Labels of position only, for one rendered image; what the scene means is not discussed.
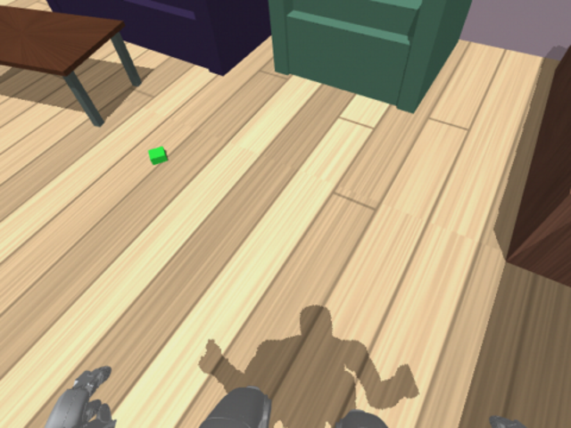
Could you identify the armchair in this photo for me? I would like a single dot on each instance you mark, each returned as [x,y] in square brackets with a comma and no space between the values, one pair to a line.
[387,50]

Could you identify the sofa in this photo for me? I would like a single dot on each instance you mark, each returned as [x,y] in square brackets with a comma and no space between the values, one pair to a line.
[214,34]

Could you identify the left robot hand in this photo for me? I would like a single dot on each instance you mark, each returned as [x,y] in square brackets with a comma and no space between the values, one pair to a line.
[72,409]

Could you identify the small box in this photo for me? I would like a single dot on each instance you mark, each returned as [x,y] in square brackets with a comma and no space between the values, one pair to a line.
[157,155]

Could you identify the coffee table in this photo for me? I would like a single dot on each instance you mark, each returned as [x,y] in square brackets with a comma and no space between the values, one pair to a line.
[57,43]

